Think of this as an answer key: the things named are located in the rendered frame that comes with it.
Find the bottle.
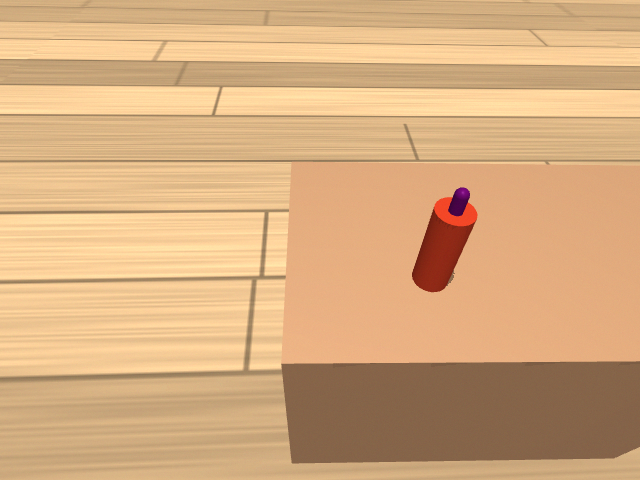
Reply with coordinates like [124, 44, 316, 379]
[412, 187, 478, 292]

